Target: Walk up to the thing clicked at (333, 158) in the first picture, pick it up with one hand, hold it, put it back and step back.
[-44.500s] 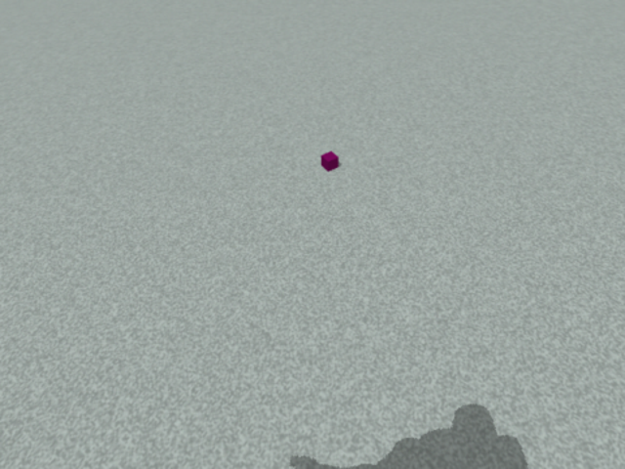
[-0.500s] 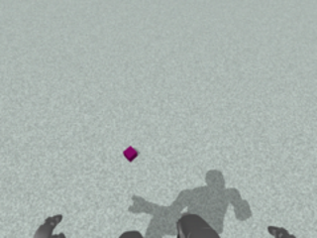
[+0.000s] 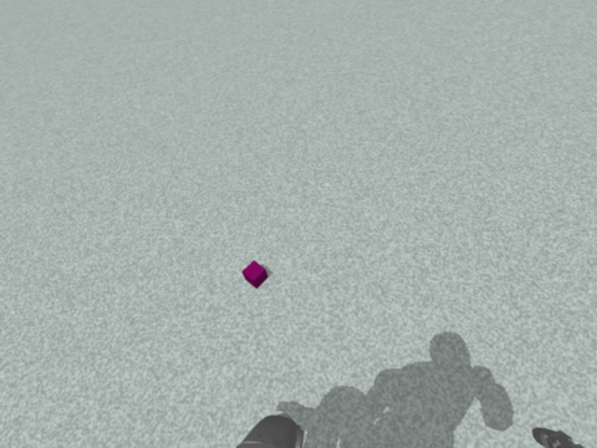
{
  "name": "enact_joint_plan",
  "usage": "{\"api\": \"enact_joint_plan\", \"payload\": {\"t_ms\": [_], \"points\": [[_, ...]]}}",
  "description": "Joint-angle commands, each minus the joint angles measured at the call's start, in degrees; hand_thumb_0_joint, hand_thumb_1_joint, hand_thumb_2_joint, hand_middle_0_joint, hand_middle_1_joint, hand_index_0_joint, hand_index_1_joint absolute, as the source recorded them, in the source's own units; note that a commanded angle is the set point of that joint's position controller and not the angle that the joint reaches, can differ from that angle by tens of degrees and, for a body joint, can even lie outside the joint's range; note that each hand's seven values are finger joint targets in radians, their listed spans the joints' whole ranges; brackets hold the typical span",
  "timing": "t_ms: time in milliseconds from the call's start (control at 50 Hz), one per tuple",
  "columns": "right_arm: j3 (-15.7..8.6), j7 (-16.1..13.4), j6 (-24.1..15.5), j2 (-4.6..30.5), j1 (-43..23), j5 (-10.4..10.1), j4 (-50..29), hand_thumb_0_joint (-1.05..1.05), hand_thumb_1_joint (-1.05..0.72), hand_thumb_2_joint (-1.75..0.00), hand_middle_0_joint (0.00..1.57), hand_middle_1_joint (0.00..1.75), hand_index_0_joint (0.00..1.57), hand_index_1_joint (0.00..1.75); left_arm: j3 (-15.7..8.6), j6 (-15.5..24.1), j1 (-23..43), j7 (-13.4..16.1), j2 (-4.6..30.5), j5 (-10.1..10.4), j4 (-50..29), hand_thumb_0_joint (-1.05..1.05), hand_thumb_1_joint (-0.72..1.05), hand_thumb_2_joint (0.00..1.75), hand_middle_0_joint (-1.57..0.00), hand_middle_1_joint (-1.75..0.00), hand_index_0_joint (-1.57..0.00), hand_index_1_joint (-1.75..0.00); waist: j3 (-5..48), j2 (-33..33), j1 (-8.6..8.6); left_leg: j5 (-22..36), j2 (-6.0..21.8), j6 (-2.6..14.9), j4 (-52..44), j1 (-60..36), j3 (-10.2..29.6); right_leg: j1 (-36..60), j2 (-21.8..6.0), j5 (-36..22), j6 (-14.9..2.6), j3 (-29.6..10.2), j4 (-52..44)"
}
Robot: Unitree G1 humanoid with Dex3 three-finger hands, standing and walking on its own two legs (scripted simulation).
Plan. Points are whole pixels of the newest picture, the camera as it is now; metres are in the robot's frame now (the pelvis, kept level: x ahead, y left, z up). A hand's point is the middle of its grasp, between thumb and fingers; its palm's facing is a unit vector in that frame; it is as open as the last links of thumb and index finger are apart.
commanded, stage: step back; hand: left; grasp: from above
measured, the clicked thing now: (255, 274) +0.78 +0.27 -0.74
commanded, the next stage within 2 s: stand in 1.70 s
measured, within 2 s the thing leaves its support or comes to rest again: neither
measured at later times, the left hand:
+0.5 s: hand out of the picture -0.10 +0.25 -0.16, palm faces +0.02 -0.92 -0.38, open 7.4 cm
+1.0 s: hand out of the picture -0.25 +0.26 -0.14, palm faces +0.11 -0.91 -0.39, open 7.4 cm
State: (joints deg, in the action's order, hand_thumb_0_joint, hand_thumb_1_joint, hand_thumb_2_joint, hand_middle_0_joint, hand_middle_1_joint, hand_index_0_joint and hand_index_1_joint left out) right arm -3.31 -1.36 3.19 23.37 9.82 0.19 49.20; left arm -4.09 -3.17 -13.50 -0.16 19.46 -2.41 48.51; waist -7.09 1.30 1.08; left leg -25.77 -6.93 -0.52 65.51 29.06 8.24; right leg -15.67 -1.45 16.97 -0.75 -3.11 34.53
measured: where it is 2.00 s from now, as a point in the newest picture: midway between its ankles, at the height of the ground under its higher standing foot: outside the picture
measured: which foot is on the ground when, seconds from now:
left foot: up 0.00-0.16, down 0.18-0.56, up 0.58-0.84, down 0.86-1.00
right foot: down 0.00-0.20, up 0.22-0.50, down 0.52-0.90, up 0.92-1.00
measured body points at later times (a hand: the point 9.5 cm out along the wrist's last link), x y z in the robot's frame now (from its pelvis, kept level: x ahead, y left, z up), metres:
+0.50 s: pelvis -0.18 -0.03 -0.01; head -0.12 -0.01 +0.43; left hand -0.10 +0.30 -0.14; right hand -0.03 -0.33 -0.11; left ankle -0.09 +0.12 -0.73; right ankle -0.23 -0.16 -0.72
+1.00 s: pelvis -0.28 -0.03 +0.00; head -0.28 -0.03 +0.45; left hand -0.26 +0.30 -0.12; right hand -0.21 -0.33 -0.13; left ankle -0.30 +0.09 -0.73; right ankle -0.24 -0.15 -0.70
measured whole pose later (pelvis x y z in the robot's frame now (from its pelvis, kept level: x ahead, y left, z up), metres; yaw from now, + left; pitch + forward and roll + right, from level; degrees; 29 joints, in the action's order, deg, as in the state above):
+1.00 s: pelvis -0.28 -0.03 +0.00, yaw +6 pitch -3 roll +1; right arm -2.9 1.3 -0.4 19.6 16.5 2.9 56.4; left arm -4.1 -1.1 -14.7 -0.9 23.2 -1.5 54.6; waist -2.4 -1.3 0.0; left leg -17.5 -1.7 2.0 29.5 9.6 1.7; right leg -21.5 -0.8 25.9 -1.4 -1.5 48.5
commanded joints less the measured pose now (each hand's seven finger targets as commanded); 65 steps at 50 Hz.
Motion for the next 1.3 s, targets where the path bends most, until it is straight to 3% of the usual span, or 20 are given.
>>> {"api": "enact_joint_plan", "payload": {"t_ms": [0,140,180,220,300,480,520,540,560,640,740,820,880,900,960,1040,1140,1200,1220,1280], "points": [[-1.8,-0.7,-1.9,8.6,0.2,-0.1,-4.6,0.00,-0.90,-0.90,0.20,0.30,0.20,0.30,-4.4,2.4,4.1,2.1,14.5,-0.6,-7.9,0.00,0.90,0.90,-0.20,-0.30,-0.20,-0.30,5.2,-11.0,0.77,-2.1,1.0,-1.06,-5.7,0.9,-1.0,6.6,-9.5,-19.9,-9.43,-7.6,-8.8],[-2.7,-0.5,-3.1,8.4,7.3,1.4,-2.1,0.00,-0.90,-0.90,0.20,0.30,0.20,0.30,-3.4,0.2,5.2,2.0,14.7,1.3,-8.9,0.00,0.90,0.90,-0.20,-0.30,-0.20,-0.30,12.1,-10.5,-0.82,16.2,5.4,1.22,-44.4,-15.7,-7.8,8.4,-9.8,-24.7,-6.46,-6.3,3.8],[-4.6,-0.3,-2.9,16.2,4.3,2.3,-3.5,0.00,-0.90,-0.90,0.20,0.30,0.20,0.30,-2.5,0.0,4.3,1.7,11.0,2.0,-9.7,0.00,0.90,0.90,-0.20,-0.30,-0.20,-0.30,11.0,7.6,0.45,30.6,23.1,9.19,-44.9,-22.8,16.3,-10.5,2.7,2.6,-1.13,0.7,16.8],[-5.0,-0.4,-3.3,20.0,-0.2,2.2,-4.8,0.00,-0.90,-0.90,0.20,0.30,0.20,0.30,-4.1,0.0,9.6,2.5,15.1,1.5,-9.4,0.00,0.90,0.90,-0.20,-0.30,-0.20,-0.30,6.6,10.3,-2.52,30.1,32.5,19.89,-47.3,-6.4,25.2,-6.6,3.6,20.5,-0.04,-7.8,34.0],[-2.6,-0.7,-3.1,11.9,-5.3,2.1,-6.0,0.00,-0.90,-0.90,0.20,0.30,0.20,0.30,-3.9,-0.1,2.4,1.4,13.7,2.2,-5.9,0.00,0.90,0.90,-0.20,-0.30,-0.20,-0.30,7.0,5.2,1.91,35.8,19.9,13.04,-40.7,-12.4,3.1,-9.5,7.5,11.4,-0.36,-6.5,38.9],[-3.2,0.4,-0.2,13.8,-2.3,1.0,-5.3,0.00,-0.90,-0.90,0.20,0.30,0.20,0.30,-2.8,3.0,-2.9,1.6,12.0,1.1,-0.3,0.00,0.90,0.90,-0.20,-0.30,-0.20,-0.30,14.7,11.5,-0.23,28.3,17.0,10.11,-31.2,-20.9,0.7,5.6,4.1,-1.2,0.60,5.8,-12.5],[-1.7,0.7,-0.1,8.6,-3.6,0.4,-6.4,0.00,-0.90,-0.90,0.20,0.30,0.20,0.30,-4.4,3.6,-4.3,1.7,17.3,-0.3,0.7,0.00,0.90,0.90,-0.20,-0.30,-0.20,-0.30,11.7,-3.2,0.37,7.8,8.9,4.44,-20.9,-1.4,-1.9,11.9,-6.2,0.4,-3.16,-13.9,-14.0],[-1.8,0.0,-0.3,7.9,-6.4,0.4,-8.1,0.00,-0.90,-0.90,0.20,0.30,0.20,0.30,-6.0,3.3,-0.1,1.6,23.9,-0.4,-1.4,0.00,0.90,0.90,-0.20,-0.30,-0.20,-0.30,8.8,-14.3,2.68,-7.0,2.2,1.23,-11.0,2.2,-2.1,0.8,-19.7,3.0,-12.83,-27.0,-17.3],[-3.4,-0.6,-0.1,10.9,-6.7,0.7,-7.2,0.00,-0.90,-0.90,0.20,0.30,0.20,0.30,-6.1,3.4,3.9,1.8,25.9,-0.4,-3.2,0.00,0.90,0.90,-0.20,-0.30,-0.20,-0.30,3.7,-15.1,3.07,-8.9,5.2,-0.08,-2.1,-2.7,3.2,-12.8,-24.9,6.5,-16.97,-34.1,-20.7],[-2.0,0.2,-1.0,8.4,-0.3,0.4,-2.0,0.00,-0.90,-0.90,0.20,0.30,0.20,0.30,-3.8,4.3,8.9,2.0,15.6,0.1,-2.5,0.00,0.90,0.90,-0.20,-0.30,-0.20,-0.30,1.7,-7.3,-2.68,2.3,1.2,0.33,-1.1,-1.6,2.0,-4.7,-8.8,-6.9,-7.95,-7.7,-12.0],[-2.1,1.2,-2.5,9.0,-2.2,1.6,-1.8,0.00,-0.90,-0.90,0.20,0.30,0.20,0.30,-4.6,4.9,1.1,1.2,17.0,-0.9,-1.1,0.00,0.90,0.90,-0.20,-0.30,-0.20,-0.30,4.7,-12.4,3.30,-2.9,4.8,-1.07,-20.3,0.2,-3.4,8.3,-10.5,20.9,-9.16,-13.2,-15.4],[-2.8,2.0,-4.1,8.5,3.0,1.9,1.3,0.00,-0.90,-0.90,0.20,0.30,0.20,0.30,-3.9,3.8,3.2,0.5,17.8,0.0,-1.2,0.00,0.90,0.90,-0.20,-0.30,-0.20,-0.30,6.2,-11.9,-0.20,2.7,5.4,1.50,-45.3,-18.4,-8.4,0.2,-11.0,16.8,-8.07,-9.6,-11.3],[-5.0,1.4,-5.3,16.7,4.2,3.3,1.4,0.00,-0.90,-0.90,0.20,0.30,0.20,0.30,-1.7,3.8,2.5,0.5,10.4,1.4,-1.5,0.00,0.90,0.90,-0.20,-0.30,-0.20,-0.30,5.3,9.0,-1.62,-17.4,24.8,10.83,-54.8,-28.7,26.3,-23.2,2.6,14.4,-0.06,5.6,14.1],[-5.4,1.7,-5.3,19.1,4.7,2.3,2.0,0.00,-0.90,-0.90,0.20,0.30,0.20,0.30,-3.3,4.2,7.4,0.6,16.3,0.5,-0.9,0.00,0.90,0.90,-0.20,-0.30,-0.20,-0.30,-0.7,6.2,-3.93,-26.2,27.8,15.43,-56.9,-14.8,29.4,-18.4,-1.3,15.0,-0.42,-1.4,17.9],[-3.0,1.6,-6.0,11.5,-0.2,2.4,1.0,0.00,-0.90,-0.90,0.20,0.30,0.20,0.30,-2.8,4.9,3.5,-0.5,14.2,1.6,0.6,0.00,0.90,0.90,-0.20,-0.30,-0.20,-0.30,-1.8,4.4,-0.68,-8.5,19.2,10.44,-53.6,-17.3,12.3,-15.2,-0.7,7.2,-0.88,-1.2,14.6],[-4.1,2.0,-5.8,13.1,2.4,2.2,1.5,0.00,-0.90,-0.90,0.20,0.30,0.20,0.30,-2.9,5.3,3.3,-1.2,13.6,1.1,1.6,0.00,0.90,0.90,-0.20,-0.30,-0.20,-0.30,-0.2,9.1,-2.61,-7.1,19.0,10.87,-52.4,-15.9,8.9,-9.5,-0.2,6.6,0.37,3.0,8.2],[-2.3,2.0,-3.9,8.4,-1.0,1.4,0.0,0.00,-0.90,-0.90,0.20,0.30,0.20,0.30,-3.6,6.6,-6.2,0.2,13.5,0.7,6.3,0.00,0.90,0.90,-0.20,-0.30,-0.20,-0.30,5.1,2.8,3.00,-3.1,13.1,6.44,-33.8,-3.9,-1.4,15.0,2.7,-2.0,-0.12,4.9,-8.8],[-2.4,1.1,-3.4,8.7,2.2,1.4,0.3,0.00,-0.90,-0.90,0.20,0.30,0.20,0.30,-5.3,7.2,-1.9,0.9,21.9,-0.3,3.4,0.00,0.90,0.90,-0.20,-0.30,-0.20,-0.30,2.9,-7.1,2.20,-8.3,5.8,1.89,-9.4,3.6,-0.3,5.6,-22.2,28.6,-11.56,-32.9,-24.6],[-3.1,1.0,-3.6,10.9,3.5,1.3,1.3,0.00,-0.90,-0.90,0.20,0.30,0.20,0.30,-5.2,7.2,0.7,0.8,21.8,-0.1,2.3,0.00,0.90,0.90,-0.20,-0.30,-0.20,-0.30,-0.3,-6.9,1.20,-7.5,7.7,1.96,-8.3,2.0,0.5,1.2,-23.2,27.9,-14.87,-33.5,-24.0],[-2.6,1.5,-4.1,9.1,4.9,0.9,3.4,0.00,-0.90,-0.90,0.20,0.30,0.20,0.30,-3.7,8.1,2.3,1.1,16.8,0.7,2.3,0.00,0.90,0.90,-0.20,-0.30,-0.20,-0.30,1.8,-4.7,-0.43,-0.4,8.5,1.48,-10.8,-1.4,1.6,2.5,-14.9,6.3,-9.93,-16.3,-19.8]]}}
